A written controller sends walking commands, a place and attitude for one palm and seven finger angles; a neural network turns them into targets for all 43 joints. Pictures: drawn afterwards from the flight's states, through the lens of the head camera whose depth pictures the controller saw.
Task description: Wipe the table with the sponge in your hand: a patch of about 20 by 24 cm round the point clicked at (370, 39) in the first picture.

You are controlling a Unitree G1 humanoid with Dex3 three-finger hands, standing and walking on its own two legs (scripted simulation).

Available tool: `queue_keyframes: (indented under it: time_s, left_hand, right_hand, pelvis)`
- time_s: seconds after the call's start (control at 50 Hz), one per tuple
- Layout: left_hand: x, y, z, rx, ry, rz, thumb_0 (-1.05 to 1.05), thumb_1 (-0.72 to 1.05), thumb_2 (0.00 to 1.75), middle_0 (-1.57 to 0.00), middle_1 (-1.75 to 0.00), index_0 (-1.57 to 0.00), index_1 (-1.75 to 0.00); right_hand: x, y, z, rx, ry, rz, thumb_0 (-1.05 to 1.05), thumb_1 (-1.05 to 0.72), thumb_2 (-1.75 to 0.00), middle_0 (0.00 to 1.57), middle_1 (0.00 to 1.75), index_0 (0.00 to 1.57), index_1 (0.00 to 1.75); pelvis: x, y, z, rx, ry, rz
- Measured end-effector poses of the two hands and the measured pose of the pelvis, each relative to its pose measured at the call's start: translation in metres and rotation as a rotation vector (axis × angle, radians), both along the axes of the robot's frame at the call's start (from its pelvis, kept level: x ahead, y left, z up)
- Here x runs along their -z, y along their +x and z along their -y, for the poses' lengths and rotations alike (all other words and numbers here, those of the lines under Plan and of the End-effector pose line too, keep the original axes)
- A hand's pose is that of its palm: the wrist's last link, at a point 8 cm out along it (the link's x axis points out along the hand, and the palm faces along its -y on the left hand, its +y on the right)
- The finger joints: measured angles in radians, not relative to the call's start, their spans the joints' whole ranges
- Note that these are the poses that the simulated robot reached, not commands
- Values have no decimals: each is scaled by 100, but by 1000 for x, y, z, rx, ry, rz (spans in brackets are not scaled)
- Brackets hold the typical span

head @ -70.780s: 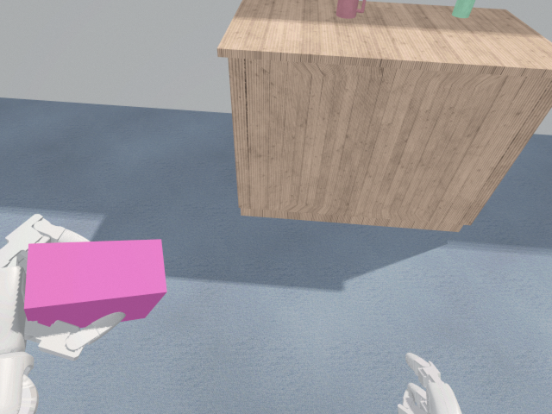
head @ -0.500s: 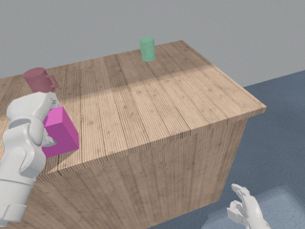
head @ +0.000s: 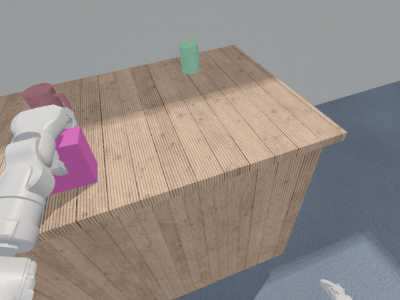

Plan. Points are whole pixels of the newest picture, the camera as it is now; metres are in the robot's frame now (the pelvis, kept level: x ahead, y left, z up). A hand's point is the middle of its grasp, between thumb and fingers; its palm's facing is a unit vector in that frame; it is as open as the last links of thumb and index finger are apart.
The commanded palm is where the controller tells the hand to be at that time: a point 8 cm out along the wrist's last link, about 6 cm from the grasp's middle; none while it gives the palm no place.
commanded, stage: wipe forward along the middle lane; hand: left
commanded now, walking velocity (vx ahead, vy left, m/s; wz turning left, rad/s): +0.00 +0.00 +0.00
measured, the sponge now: (63, 168) +0.34 +0.33 +0.11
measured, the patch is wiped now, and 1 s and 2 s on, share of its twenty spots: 1.00 1.00 1.00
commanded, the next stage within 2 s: slide back across to the first lane in 1.22 s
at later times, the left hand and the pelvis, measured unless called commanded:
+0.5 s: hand (57, 131) +0.39 +0.34 +0.17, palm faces -0.11 +0.01 -0.99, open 10.2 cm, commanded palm +0.38 +0.35 +0.20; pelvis -0.01 -0.01 +0.00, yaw +0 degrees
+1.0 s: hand (54, 121) +0.42 +0.37 +0.17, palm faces -0.14 +0.01 -0.99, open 10.2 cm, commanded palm +0.42 +0.38 +0.20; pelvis +0.00 +0.00 +0.00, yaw -2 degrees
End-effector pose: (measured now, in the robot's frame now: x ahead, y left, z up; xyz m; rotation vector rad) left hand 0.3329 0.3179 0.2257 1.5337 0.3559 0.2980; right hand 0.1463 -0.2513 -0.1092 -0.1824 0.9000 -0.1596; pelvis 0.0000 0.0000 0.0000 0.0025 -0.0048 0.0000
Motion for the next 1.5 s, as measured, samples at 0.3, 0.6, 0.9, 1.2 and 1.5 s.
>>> queue_keyframes:
  time_s: [0.3,0.6,0.9,1.2,1.5]
  left_hand:
    - [-1,23,-7,-5,9,-47,1,-60,109,-79,-126,-80,-131]
    - [-3,49,-18,-16,29,-86,1,-61,110,-79,-127,-80,-132]
    - [-3,71,-35,-44,25,-106,1,-61,110,-79,-128,-79,-134]
    - [-3,97,-58,-45,19,-124,0,-60,111,-78,-130,-78,-135]
    - [-1,107,-76,4,-12,-72,0,-61,111,-79,-129,-79,-134]
  right_hand:
    - [5,-20,1,20,5,-43,1,-91,-90,20,30,20,30]
    - [14,-67,28,105,-38,-166,1,-91,-90,20,30,20,30]
    - [16,-95,33,163,-59,-250,1,-91,-90,20,30,20,30]
    - [11,-100,16,175,-77,-300,1,-91,-90,20,30,20,30]
    - [10,-78,-16,160,-48,-316,1,-91,-90,20,30,20,30]
  pelvis:
    - [1,-5,2,-2,-1,-38]
    - [3,-4,6,13,-4,-86]
    - [4,0,2,26,-11,-130]
    - [3,9,-15,27,-24,-169]
    - [-2,28,-39,31,-28,-163]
